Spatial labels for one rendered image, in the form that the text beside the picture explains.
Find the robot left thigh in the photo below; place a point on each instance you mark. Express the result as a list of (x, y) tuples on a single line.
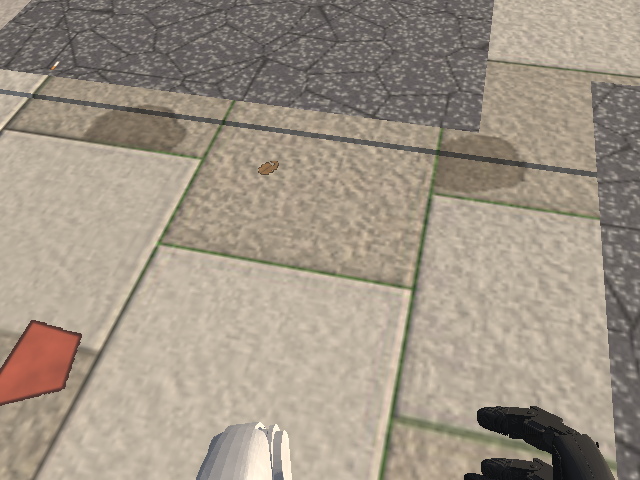
[(248, 452)]

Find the robot right hand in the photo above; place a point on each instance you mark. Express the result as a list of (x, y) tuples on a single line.
[(574, 456)]

